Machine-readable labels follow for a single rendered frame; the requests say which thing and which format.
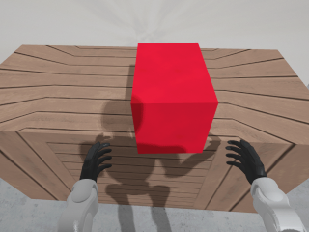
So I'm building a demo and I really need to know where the robot right forearm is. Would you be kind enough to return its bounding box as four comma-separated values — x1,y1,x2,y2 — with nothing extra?
250,177,307,232

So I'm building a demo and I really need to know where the pedestal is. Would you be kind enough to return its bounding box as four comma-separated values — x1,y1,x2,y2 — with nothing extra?
0,44,309,214

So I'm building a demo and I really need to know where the carton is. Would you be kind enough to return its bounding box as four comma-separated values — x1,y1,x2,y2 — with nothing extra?
130,43,219,154

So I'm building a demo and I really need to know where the right robot hand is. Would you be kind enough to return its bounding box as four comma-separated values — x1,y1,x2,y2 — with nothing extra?
225,139,267,185

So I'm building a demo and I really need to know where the robot left forearm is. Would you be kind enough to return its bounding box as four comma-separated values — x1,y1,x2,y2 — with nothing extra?
55,179,99,232

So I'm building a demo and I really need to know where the left robot hand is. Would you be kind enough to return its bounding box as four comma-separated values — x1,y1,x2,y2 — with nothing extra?
79,142,112,182

